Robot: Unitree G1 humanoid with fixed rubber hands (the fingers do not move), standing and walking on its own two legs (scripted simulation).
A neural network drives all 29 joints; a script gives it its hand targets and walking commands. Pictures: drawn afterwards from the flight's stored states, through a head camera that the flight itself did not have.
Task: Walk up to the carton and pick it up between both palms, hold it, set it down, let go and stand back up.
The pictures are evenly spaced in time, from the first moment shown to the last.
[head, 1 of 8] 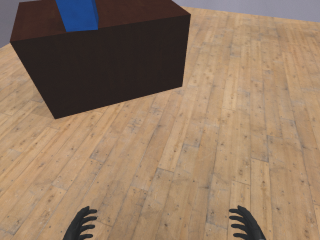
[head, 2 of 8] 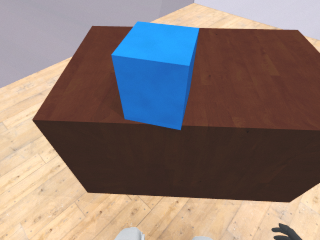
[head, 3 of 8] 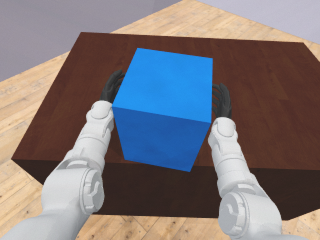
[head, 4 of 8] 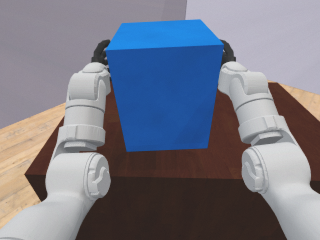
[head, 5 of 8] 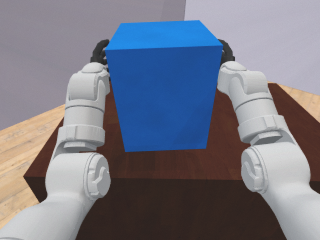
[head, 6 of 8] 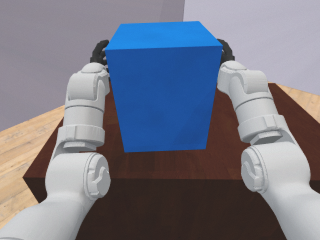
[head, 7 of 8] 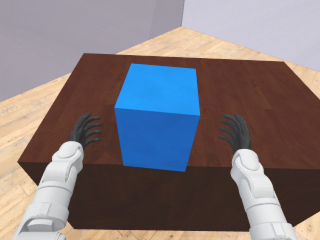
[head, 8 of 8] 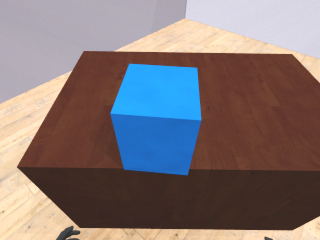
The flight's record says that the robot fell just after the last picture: no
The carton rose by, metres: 0.22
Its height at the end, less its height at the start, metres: +0.00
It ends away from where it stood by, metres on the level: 0.01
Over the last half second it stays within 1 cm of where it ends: yes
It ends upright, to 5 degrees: yes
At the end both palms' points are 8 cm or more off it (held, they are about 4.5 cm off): yes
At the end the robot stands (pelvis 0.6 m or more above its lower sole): yes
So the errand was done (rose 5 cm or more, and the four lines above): yes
